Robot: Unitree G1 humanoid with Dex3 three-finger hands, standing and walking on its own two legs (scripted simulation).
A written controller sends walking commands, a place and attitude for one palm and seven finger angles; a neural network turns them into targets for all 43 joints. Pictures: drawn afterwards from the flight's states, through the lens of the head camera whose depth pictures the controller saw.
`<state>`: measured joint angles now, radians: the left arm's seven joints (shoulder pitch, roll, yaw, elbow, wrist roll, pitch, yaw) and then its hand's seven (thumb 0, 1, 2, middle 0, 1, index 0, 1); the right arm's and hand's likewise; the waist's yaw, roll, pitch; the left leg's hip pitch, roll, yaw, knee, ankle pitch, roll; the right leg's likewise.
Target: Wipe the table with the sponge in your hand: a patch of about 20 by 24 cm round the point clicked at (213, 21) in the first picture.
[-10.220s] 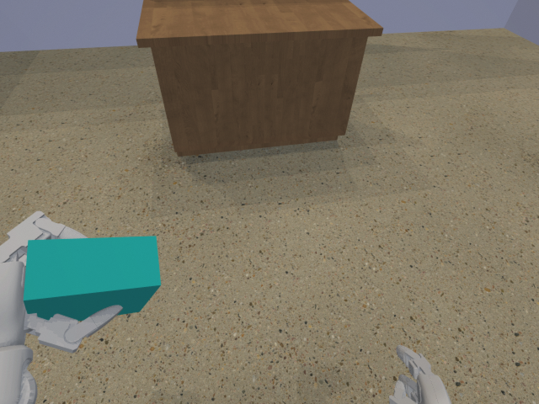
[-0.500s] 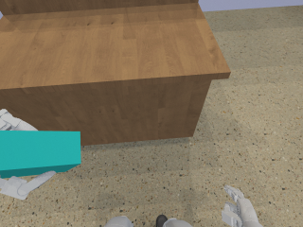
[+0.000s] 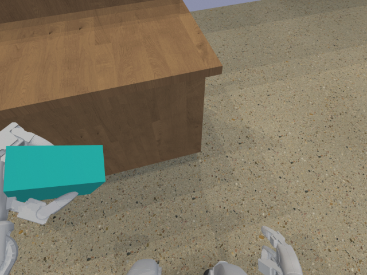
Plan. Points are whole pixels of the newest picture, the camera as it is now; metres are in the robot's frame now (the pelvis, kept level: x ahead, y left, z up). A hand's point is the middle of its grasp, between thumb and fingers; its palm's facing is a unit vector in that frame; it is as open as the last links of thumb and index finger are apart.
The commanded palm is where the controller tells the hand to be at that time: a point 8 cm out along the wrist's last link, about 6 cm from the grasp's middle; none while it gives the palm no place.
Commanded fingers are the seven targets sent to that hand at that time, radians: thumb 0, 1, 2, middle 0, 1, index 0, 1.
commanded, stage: take the last steps up to it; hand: left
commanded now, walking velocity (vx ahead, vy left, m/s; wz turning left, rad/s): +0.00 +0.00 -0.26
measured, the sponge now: (70, 174) +0.25 +0.20 +0.15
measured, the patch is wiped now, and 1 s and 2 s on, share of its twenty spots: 0.00 0.00 0.00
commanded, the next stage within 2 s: come to a stop and stand still in 1.50 s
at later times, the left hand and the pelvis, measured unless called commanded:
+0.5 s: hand (51, 186) +0.21 +0.21 +0.17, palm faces +0.38 -0.82 -0.44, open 10.2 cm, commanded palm +0.16 +0.25 +0.20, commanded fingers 0.00 0.10 1.30 -1.20 -1.60 -1.20 -1.60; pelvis -0.01 -0.02 +0.01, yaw -1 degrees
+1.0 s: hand (49, 136) +0.29 +0.24 +0.19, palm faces +0.36 -0.81 -0.47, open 10.2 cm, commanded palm +0.23 +0.29 +0.20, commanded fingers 0.00 0.10 1.30 -1.20 -1.60 -1.20 -1.60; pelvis +0.07 +0.01 +0.01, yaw -1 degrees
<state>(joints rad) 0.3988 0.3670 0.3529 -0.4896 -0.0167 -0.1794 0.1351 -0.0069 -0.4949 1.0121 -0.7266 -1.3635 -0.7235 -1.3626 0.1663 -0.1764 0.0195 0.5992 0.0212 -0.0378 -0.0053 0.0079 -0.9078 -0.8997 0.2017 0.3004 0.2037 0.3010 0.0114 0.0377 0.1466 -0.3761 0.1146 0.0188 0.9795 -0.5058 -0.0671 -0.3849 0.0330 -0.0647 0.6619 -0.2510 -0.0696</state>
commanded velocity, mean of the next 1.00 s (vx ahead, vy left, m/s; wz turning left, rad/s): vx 0.28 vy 0.14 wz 0.06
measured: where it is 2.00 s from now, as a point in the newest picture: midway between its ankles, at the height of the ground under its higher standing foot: (174, 266)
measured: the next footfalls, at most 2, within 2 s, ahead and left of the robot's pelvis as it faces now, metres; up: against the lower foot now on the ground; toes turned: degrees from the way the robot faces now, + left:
left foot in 0.22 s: +0.03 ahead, +0.12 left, +0.00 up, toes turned +2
left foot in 0.78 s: +0.11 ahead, +0.14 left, +0.00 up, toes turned +7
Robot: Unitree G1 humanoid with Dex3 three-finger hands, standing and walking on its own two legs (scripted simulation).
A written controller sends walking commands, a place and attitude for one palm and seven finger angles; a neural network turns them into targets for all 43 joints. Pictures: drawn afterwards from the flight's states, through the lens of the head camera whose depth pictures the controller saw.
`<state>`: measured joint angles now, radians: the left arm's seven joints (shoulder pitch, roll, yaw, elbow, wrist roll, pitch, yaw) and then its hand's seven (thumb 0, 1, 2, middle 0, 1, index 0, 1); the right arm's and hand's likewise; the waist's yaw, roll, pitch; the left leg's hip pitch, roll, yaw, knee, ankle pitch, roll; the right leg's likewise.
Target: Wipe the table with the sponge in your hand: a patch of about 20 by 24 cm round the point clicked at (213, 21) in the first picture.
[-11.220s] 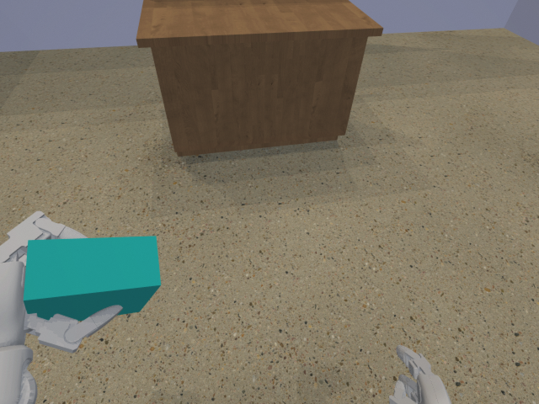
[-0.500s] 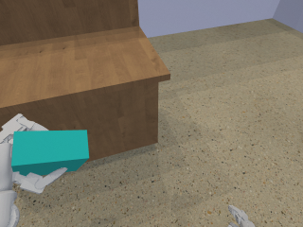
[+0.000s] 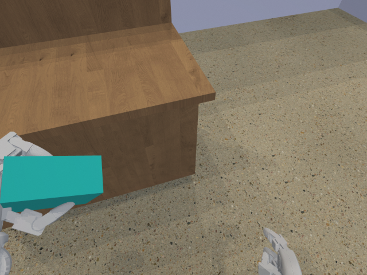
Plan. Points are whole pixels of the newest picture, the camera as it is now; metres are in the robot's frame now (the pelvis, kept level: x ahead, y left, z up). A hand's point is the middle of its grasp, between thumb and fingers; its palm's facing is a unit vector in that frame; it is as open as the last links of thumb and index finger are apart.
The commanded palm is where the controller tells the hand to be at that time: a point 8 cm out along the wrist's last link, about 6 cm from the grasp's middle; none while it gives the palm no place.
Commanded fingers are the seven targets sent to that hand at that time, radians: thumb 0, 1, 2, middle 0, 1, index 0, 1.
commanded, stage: take the last steps up to it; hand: left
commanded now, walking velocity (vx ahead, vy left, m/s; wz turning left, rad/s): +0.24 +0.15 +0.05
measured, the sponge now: (67, 183) +0.23 +0.20 +0.15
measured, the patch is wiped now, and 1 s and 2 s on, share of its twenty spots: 0.00 0.00 0.00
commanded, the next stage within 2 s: come to a stop and stand still in 0.50 s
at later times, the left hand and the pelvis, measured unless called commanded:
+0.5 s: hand (33, 131) +0.32 +0.29 +0.18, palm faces +0.38 -0.80 -0.47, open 10.2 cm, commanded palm +0.25 +0.33 +0.19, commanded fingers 0.00 0.10 1.30 -1.20 -1.60 -1.20 -1.60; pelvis +0.09 +0.05 +0.00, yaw +0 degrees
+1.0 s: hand (35, 123) +0.35 +0.30 +0.16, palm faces +0.33 -0.83 -0.45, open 10.2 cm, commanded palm +0.29 +0.35 +0.19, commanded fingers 0.00 0.10 1.30 -1.20 -1.60 -1.20 -1.60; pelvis +0.12 +0.07 +0.00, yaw -1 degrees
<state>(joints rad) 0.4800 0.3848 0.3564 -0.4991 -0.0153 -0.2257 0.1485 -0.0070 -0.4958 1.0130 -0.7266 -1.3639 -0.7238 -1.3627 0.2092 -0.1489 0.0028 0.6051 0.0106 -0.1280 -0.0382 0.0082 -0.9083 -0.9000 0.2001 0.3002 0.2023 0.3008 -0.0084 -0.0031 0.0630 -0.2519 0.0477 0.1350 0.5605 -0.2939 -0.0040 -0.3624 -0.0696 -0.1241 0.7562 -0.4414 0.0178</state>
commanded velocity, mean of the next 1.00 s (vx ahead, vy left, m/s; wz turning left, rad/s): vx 0.07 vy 0.07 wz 0.01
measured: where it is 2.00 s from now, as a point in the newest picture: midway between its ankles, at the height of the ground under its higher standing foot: outside the picture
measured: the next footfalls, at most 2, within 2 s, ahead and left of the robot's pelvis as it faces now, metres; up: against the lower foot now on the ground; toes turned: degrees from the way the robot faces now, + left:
left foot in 0.36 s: +0.17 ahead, +0.18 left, +0.00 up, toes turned +9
right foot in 0.60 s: +0.15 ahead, -0.03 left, +0.00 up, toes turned -4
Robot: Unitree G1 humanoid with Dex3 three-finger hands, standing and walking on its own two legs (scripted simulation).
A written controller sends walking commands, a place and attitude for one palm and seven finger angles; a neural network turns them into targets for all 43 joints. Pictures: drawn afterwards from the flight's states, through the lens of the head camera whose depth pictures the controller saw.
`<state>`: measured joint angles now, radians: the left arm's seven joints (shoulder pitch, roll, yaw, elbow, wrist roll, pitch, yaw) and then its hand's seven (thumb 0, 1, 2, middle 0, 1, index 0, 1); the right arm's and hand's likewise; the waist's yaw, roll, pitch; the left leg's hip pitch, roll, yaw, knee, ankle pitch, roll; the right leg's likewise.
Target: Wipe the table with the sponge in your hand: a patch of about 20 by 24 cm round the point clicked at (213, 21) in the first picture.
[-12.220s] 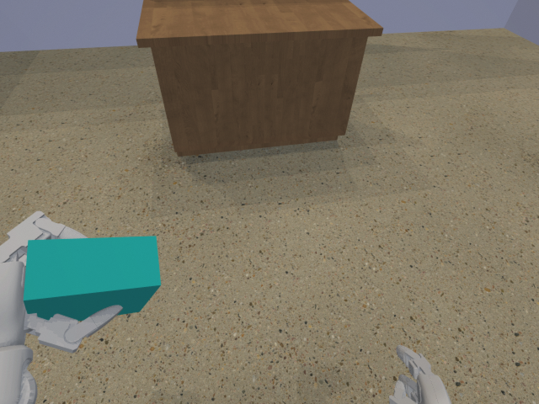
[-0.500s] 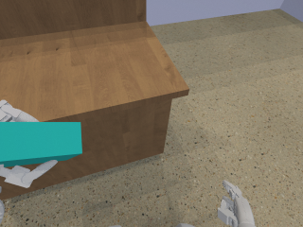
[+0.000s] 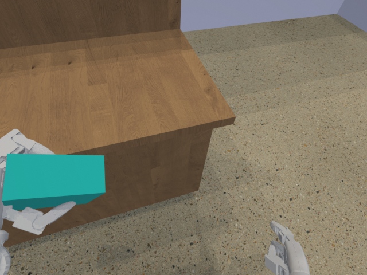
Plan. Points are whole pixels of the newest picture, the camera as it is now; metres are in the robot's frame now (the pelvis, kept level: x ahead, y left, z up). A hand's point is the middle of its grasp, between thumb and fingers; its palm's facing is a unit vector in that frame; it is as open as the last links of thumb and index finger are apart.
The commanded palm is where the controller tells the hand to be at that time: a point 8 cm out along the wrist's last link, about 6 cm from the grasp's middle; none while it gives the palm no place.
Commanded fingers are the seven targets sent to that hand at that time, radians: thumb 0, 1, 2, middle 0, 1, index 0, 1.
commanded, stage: come to a stop and stand still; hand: left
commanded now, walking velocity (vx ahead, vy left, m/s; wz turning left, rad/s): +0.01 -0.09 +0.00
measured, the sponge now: (68, 183) +0.23 +0.20 +0.14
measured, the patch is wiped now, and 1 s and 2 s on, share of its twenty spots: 0.00 0.00 0.00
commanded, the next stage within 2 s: look again from close up in 1.26 s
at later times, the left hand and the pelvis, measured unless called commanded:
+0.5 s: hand (9, 176) +0.22 +0.26 +0.18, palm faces +0.42 -0.78 -0.45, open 10.2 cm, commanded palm +0.13 +0.26 +0.18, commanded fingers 0.00 0.10 1.30 -1.20 -1.60 -1.20 -1.60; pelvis -0.03 -0.01 +0.00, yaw -1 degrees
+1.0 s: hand (7, 177) +0.22 +0.28 +0.17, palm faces +0.39 -0.87 -0.31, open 10.2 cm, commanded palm +0.16 +0.31 +0.18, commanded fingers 0.00 0.10 1.30 -1.20 -1.60 -1.20 -1.60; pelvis -0.01 +0.03 +0.01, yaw -1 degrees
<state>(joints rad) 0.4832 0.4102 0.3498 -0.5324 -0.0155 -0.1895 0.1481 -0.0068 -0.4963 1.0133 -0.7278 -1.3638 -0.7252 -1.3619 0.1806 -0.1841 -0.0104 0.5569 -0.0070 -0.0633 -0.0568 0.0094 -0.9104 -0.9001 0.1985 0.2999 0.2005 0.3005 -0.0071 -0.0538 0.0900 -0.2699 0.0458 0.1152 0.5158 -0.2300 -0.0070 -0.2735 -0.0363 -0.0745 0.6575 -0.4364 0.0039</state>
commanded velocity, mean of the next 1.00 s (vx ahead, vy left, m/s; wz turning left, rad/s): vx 0.00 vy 0.00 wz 0.00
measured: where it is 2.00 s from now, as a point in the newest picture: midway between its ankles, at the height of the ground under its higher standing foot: outside the picture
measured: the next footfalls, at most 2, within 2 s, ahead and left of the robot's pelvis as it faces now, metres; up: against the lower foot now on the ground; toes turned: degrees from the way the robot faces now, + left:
none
